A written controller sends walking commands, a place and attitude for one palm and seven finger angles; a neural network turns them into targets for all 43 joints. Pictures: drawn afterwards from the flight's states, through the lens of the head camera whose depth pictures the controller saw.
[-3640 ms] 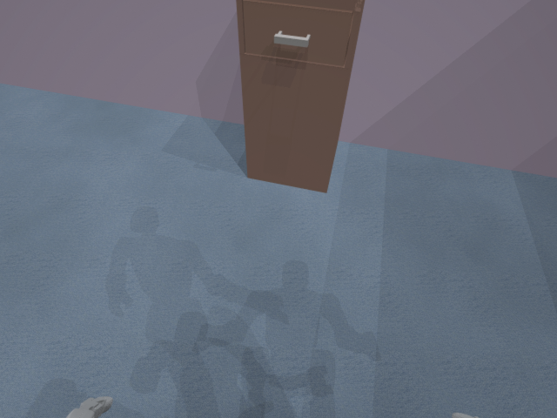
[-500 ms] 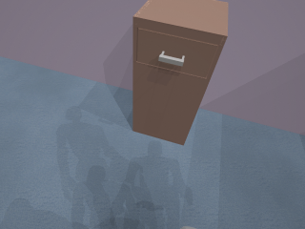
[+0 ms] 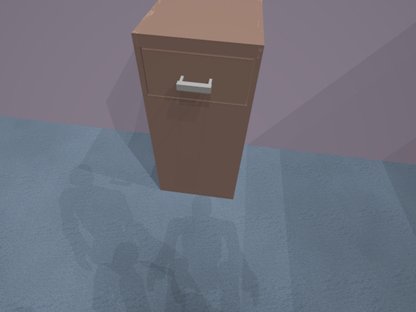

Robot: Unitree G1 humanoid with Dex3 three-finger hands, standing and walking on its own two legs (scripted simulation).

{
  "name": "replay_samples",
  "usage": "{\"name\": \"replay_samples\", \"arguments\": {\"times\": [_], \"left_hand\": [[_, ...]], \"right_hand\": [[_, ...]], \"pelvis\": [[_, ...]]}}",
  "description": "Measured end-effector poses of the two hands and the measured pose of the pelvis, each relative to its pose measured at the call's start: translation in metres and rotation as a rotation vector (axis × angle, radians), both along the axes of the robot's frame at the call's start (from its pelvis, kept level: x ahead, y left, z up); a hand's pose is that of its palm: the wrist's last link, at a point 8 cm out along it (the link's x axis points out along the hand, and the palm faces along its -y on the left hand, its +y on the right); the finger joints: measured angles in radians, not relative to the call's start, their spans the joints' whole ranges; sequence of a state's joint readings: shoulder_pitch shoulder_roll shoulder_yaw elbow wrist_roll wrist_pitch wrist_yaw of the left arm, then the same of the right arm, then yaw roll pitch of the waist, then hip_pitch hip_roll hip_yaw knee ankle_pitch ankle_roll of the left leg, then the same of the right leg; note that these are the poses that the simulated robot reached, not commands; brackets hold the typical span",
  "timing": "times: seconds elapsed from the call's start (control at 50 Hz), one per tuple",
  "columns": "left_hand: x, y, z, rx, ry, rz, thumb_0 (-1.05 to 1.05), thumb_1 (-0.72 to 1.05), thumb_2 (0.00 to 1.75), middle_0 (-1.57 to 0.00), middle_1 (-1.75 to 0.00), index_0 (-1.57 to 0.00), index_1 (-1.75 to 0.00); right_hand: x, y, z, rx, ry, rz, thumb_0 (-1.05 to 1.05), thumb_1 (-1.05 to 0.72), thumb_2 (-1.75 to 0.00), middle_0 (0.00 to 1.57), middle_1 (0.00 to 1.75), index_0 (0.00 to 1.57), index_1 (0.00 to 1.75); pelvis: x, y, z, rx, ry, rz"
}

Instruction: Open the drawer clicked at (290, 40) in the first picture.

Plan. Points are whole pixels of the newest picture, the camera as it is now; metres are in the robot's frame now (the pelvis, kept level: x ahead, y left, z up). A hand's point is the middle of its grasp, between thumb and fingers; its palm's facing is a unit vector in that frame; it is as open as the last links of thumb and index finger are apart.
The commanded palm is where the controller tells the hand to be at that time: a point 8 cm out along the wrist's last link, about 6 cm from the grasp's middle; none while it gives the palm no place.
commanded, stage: take the last steps up to it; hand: left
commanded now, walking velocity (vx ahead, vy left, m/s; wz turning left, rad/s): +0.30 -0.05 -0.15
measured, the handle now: (195, 83) +0.82 +0.09 -0.01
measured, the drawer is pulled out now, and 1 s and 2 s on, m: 0.00 0.00 0.00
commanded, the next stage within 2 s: come to a stop and stand still in 0.78 s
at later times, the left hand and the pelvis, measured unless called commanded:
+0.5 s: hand (166, 279) +0.23 +0.11 -0.18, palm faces -0.11 -0.98 -0.19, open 7.4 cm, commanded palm none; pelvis +0.12 -0.05 -0.02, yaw -5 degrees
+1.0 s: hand (169, 293) +0.20 +0.10 -0.19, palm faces +0.06 -0.99 -0.11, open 7.4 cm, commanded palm none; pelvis +0.26 -0.05 +0.00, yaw -3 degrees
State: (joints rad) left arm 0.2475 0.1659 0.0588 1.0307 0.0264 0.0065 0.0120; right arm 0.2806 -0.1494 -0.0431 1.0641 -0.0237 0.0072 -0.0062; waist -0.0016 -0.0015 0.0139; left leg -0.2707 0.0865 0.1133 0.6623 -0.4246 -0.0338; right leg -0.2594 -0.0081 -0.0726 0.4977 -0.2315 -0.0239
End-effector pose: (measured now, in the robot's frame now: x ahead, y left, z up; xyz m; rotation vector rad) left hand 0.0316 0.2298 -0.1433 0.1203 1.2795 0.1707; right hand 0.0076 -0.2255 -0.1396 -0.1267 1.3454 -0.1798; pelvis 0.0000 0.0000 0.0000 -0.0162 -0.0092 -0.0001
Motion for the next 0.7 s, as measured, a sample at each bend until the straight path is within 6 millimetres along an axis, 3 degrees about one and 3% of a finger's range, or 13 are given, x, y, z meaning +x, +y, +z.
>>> {"name": "replay_samples", "arguments": {"times": [0.1,0.2,0.34,0.46,0.5,0.54,0.62,0.7], "left_hand": [[0.003,0.010,-0.010,-0.039,0.064,-0.032,0.01,0.91,0.90,-0.20,-0.30,-0.20,-0.30],[0.035,0.012,0.002,-0.045,0.053,-0.065,0.01,0.91,0.90,-0.19,-0.30,-0.20,-0.30],[0.102,-0.011,0.005,-0.030,0.036,-0.138,0.01,0.91,0.90,-0.19,-0.30,-0.20,-0.29],[0.180,-0.055,-0.003,-0.006,-0.035,-0.202,0.01,0.91,0.90,-0.19,-0.30,-0.20,-0.30],[0.197,-0.067,-0.003,0.001,-0.079,-0.188,0.01,0.91,0.90,-0.19,-0.30,-0.20,-0.30],[0.202,-0.076,0.001,0.001,-0.096,-0.159,0.01,0.91,0.90,-0.19,-0.30,-0.20,-0.30],[0.205,-0.073,0.014,0.043,-0.096,-0.096,-0.02,0.94,0.90,-0.20,-0.30,-0.20,-0.30],[0.195,-0.076,0.016,0.042,-0.029,-0.084,-0.01,0.94,0.90,-0.20,-0.30,-0.20,-0.30]], "right_hand": [[-0.006,0.009,0.007,-0.041,-0.036,-0.046,0.00,-0.91,-0.90,0.20,0.30,0.20,0.30],[-0.030,0.020,0.017,-0.029,0.058,-0.094,0.00,-0.91,-0.90,0.20,0.30,0.20,0.30],[-0.053,0.026,0.016,0.034,0.211,-0.172,0.00,-0.91,-0.90,0.20,0.30,0.20,0.30],[-0.046,0.009,-0.005,0.104,0.322,-0.230,0.00,-0.91,-0.90,0.20,0.30,0.20,0.30],[-0.030,-0.004,-0.012,0.118,0.339,-0.215,0.00,-0.91,-0.90,0.20,0.30,0.20,0.30],[-0.001,-0.021,-0.015,0.110,0.310,-0.188,0.00,-0.91,-0.90,0.20,0.30,0.20,0.30],[0.083,-0.055,-0.012,0.062,0.152,-0.123,0.01,-0.91,-0.90,0.20,0.30,0.20,0.30],[0.169,-0.077,-0.004,0.022,-0.025,-0.075,0.00,-0.92,-0.90,0.19,0.30,0.19,0.30]], "pelvis": [[0.014,0.012,-0.001,-0.006,-0.008,-0.032],[0.034,0.011,0.010,-0.007,-0.004,-0.045],[0.069,-0.007,0.008,0.013,0.002,-0.080],[0.113,-0.043,-0.011,0.034,0.006,-0.093],[0.124,-0.053,-0.015,0.024,-0.001,-0.086],[0.135,-0.061,-0.012,0.021,-0.010,-0.074],[0.156,-0.071,-0.001,0.014,-0.011,-0.058],[0.177,-0.075,0.006,0.006,-0.007,-0.053]]}}
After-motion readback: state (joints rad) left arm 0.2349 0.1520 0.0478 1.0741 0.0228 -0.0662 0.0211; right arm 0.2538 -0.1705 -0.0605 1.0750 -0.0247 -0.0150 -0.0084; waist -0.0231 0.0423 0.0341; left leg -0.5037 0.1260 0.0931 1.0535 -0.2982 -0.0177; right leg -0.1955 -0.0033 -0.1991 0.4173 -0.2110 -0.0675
